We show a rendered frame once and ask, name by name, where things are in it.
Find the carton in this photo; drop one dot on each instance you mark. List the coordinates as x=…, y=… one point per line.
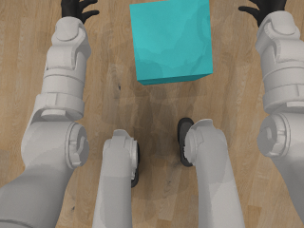
x=172, y=41

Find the right robot foot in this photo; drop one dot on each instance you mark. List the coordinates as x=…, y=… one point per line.
x=184, y=125

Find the robot left forearm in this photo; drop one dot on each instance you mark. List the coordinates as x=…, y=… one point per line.
x=61, y=98

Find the robot left upper arm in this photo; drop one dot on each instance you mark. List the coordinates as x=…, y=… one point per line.
x=51, y=152

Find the robot left hand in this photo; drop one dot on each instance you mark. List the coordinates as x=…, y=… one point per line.
x=74, y=8

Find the robot right hand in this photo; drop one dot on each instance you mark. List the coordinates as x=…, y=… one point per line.
x=265, y=7

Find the robot right forearm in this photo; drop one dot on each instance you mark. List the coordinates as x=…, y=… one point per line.
x=282, y=63

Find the robot left thigh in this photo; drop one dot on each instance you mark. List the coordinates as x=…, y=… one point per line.
x=113, y=208

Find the robot right upper arm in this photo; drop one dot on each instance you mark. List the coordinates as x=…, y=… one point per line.
x=281, y=138

